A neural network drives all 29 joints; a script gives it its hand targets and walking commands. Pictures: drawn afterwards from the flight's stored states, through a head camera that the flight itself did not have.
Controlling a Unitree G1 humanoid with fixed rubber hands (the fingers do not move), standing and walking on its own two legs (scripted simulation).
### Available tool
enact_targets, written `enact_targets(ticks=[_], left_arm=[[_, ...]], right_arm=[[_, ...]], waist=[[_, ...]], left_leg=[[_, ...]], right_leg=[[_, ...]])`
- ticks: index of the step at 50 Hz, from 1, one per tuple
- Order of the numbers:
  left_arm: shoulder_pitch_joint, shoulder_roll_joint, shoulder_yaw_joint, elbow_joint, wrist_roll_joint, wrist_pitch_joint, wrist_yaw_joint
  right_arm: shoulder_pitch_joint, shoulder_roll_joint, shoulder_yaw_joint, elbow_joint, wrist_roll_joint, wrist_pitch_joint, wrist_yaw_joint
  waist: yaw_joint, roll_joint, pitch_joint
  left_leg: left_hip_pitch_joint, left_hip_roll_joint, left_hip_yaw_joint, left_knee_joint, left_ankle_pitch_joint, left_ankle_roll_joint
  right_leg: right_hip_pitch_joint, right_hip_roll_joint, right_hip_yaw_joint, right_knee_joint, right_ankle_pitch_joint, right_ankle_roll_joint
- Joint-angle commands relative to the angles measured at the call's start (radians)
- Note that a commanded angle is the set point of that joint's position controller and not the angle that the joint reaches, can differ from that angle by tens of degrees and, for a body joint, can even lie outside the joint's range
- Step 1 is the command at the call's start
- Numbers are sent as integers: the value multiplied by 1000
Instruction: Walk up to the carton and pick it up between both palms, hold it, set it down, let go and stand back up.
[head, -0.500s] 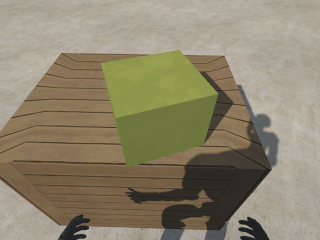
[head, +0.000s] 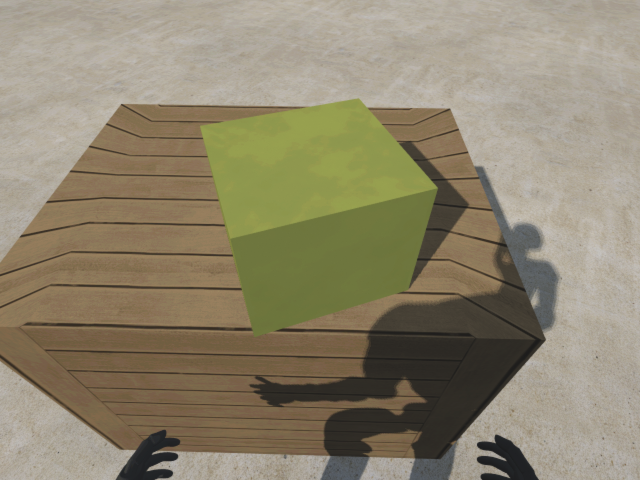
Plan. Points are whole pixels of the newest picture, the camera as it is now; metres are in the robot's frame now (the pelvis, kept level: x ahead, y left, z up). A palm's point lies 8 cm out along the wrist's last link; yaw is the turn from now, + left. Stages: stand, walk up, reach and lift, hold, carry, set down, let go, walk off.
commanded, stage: stand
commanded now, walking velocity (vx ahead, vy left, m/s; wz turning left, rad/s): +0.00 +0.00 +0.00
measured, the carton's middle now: (309, 211) +0.51 +0.05 +0.05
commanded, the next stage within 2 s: walk up in 0.64 s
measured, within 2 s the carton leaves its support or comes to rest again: neither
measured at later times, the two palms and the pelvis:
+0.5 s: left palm out of the picture +0.13 +0.26 -0.09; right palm out of the picture +0.14 -0.24 -0.09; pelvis +0.00 +0.00 +0.00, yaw +0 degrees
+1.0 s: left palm out of the picture +0.09 +0.30 -0.08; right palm out of the picture +0.14 -0.24 -0.10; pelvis +0.00 +0.02 +0.00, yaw +0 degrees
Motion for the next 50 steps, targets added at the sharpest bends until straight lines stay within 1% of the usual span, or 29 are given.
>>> enact_targets(ticks=[1,3,5,7,8,9,11,12,15,16,18,22,24,27,28,29,31,36,39,40,41,42,43,44,45,46,48,49,50], left_arm=[[-91,268,89,26,21,-38,11],[-67,267,90,32,13,-34,11],[-70,247,88,30,11,-27,8],[-67,234,83,34,12,-27,8],[-76,241,84,24,15,-31,7],[-70,245,81,28,16,-27,6],[-78,257,82,25,18,-29,4],[-77,236,78,32,15,-27,4],[-68,252,83,33,19,-32,6],[-66,244,80,30,19,-35,3],[-53,248,80,38,14,-28,7],[-76,247,80,34,15,-34,6],[-87,244,81,32,18,-33,4],[-82,256,82,38,18,-38,7],[-93,262,87,28,17,-37,4],[-68,253,85,43,20,-33,6],[-57,237,83,43,18,-33,1],[-66,239,78,38,13,-34,2],[-79,255,86,37,19,-34,3],[-67,251,87,41,18,-30,3],[-65,232,76,37,14,-29,4],[123,379,120,58,20,-62,36],[238,430,141,80,30,-71,52],[269,455,160,75,36,-81,58],[246,463,166,53,37,-85,65],[209,465,168,30,35,-87,75],[153,452,166,25,40,-91,79],[171,442,164,23,45,-93,78],[180,439,164,7,47,-96,69]], right_arm=[[-53,-279,-79,1,-12,-30,-7],[-53,-299,-82,4,-17,-36,-2],[-67,-300,-84,6,-15,-40,-2],[-69,-306,-85,13,-18,-41,-4],[-77,-299,-81,8,-15,-41,-4],[-80,-302,-85,0,-16,-41,-3],[-82,-299,-87,-7,-17,-37,-4],[-86,-313,-85,1,-19,-38,-5],[-82,-286,-82,4,-17,-40,-4],[-73,-305,-86,7,-16,-39,-4],[-61,-309,-89,8,-22,-37,-6],[-78,-304,-88,-1,-13,-39,-1],[-71,-309,-86,4,-17,-38,-3],[-73,-276,-79,7,-14,-39,-1],[-67,-292,-82,7,-15,-34,-2],[-62,-286,-80,16,-19,-37,0],[-77,-301,-84,9,-18,-37,-5],[-87,-296,-82,9,-16,-44,-2],[-73,-286,-81,2,-13,-39,-2],[-64,-295,-82,9,-19,-40,-5],[-86,-310,-86,5,-19,-40,-4],[-27,-390,-121,-63,-84,-6,29],[-58,-347,-118,-92,-83,10,44],[-58,-322,-115,-112,-91,21,48],[-69,-340,-124,-117,-102,30,48],[-60,-354,-136,-116,-98,29,54],[-8,-358,-147,-104,-90,27,67],[-5,-358,-159,-101,-90,29,74],[-3,-353,-160,-110,-82,26,85]], waist=[[-5,-1,-39],[-2,41,-35],[14,6,-43],[22,42,-21],[16,21,-19],[5,39,-22],[6,-2,-42],[18,8,-2],[11,37,-41],[8,7,-43],[12,34,-28],[5,-8,-32],[12,14,-46],[-7,9,-32],[2,-8,-24],[6,33,-26],[21,26,-36],[10,28,-15],[5,-7,-43],[13,38,-41],[21,36,-34],[25,81,-50],[60,1,-32],[67,-146,25],[54,-89,64],[41,-10,71],[2,-54,81],[5,-72,75],[4,-152,34]], left_leg=[[59,91,-119,-216,234,53],[53,92,-121,-218,214,55],[23,105,-147,-231,200,64],[24,100,-139,-232,200,61],[30,102,-138,-237,177,59],[38,97,-134,-233,170,56],[27,110,-158,-249,137,65],[17,108,-155,-253,140,64],[26,97,-134,-242,137,56],[41,97,-137,-240,145,54],[44,97,-139,-241,173,57],[55,85,-120,-224,207,48],[59,89,-125,-229,185,48],[56,94,-142,-232,151,57],[48,95,-132,-242,155,57],[55,98,-139,-248,150,59],[27,108,-145,-255,126,64],[39,102,-147,-255,154,58],[28,109,-150,-247,172,62],[35,108,-144,-249,164,65],[36,103,-142,-253,157,60],[-80,57,-106,-76,62,94],[-261,-3,-60,91,-33,65],[-443,-3,-13,296,-178,39],[-491,55,-108,383,-189,37],[-487,70,-125,403,-169,29],[-415,99,-136,371,-167,25],[-367,88,-120,318,-184,30],[-342,74,-100,269,-221,40]], right_leg=[[47,-92,126,-168,237,-70],[37,-81,118,-156,216,-72],[75,-75,108,-141,214,-70],[59,-82,123,-154,204,-77],[53,-80,117,-163,201,-69],[37,-76,114,-157,195,-69],[55,-66,105,-145,163,-62],[21,-67,109,-153,150,-69],[51,-76,114,-162,165,-70],[47,-74,119,-164,159,-71],[41,-71,117,-155,202,-64],[49,-82,119,-174,229,-66],[51,-79,115,-167,181,-67],[36,-91,140,-185,169,-80],[21,-81,122,-182,162,-70],[29,-79,124,-181,149,-70],[59,-75,110,-165,155,-69],[40,-77,121,-174,190,-67],[64,-72,110,-148,198,-67],[63,-74,113,-154,181,-67],[55,-76,118,-157,164,-67],[108,-115,185,-136,-19,-116],[217,-215,371,-233,-131,-190],[274,-392,576,-338,-141,-279],[223,-461,679,-373,-181,-313],[178,-468,651,-373,-177,-330],[125,-423,538,-304,-8,-304],[123,-388,474,-264,96,-278],[131,-363,438,-242,136,-276]])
